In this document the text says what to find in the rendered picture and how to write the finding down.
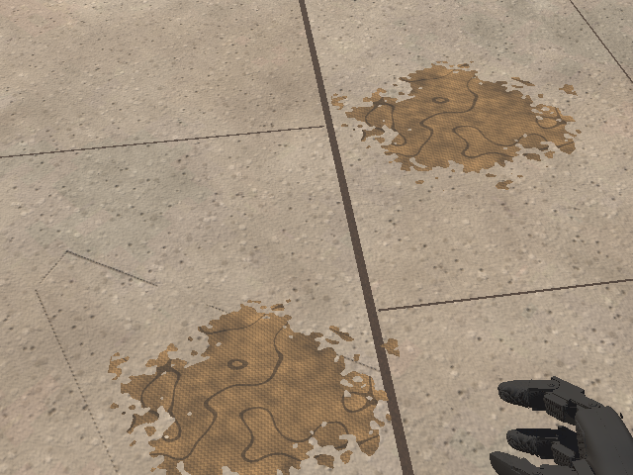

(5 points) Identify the right robot hand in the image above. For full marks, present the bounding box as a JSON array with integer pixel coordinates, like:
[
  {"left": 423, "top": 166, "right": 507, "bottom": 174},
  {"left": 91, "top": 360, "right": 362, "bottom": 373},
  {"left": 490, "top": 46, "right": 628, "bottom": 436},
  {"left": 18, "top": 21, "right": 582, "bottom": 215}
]
[{"left": 490, "top": 376, "right": 633, "bottom": 475}]

